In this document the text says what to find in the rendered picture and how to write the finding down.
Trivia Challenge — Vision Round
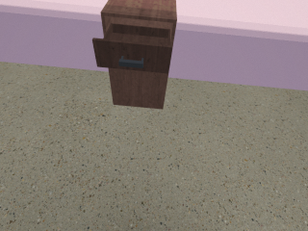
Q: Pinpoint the cabinet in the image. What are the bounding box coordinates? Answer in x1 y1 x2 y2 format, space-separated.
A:
100 0 177 110

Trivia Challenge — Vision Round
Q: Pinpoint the drawer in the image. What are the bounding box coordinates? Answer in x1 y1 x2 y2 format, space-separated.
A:
92 23 173 74

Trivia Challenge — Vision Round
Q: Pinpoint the handle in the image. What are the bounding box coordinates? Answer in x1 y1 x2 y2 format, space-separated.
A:
118 56 144 68

